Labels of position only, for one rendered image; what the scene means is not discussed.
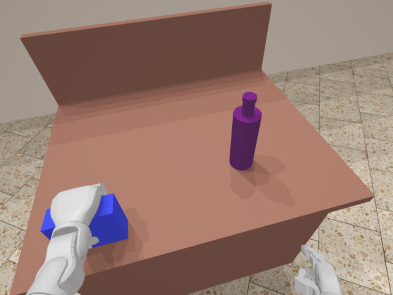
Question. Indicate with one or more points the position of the robot right hand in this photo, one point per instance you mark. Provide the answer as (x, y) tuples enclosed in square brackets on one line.
[(323, 279)]

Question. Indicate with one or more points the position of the robot left forearm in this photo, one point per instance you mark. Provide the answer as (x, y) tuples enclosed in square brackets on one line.
[(62, 272)]

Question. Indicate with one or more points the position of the robot left hand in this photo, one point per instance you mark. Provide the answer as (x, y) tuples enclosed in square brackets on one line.
[(78, 205)]

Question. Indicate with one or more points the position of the sponge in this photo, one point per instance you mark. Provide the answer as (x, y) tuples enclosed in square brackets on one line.
[(109, 224)]

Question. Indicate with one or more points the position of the table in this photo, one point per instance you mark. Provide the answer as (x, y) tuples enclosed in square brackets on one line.
[(146, 107)]

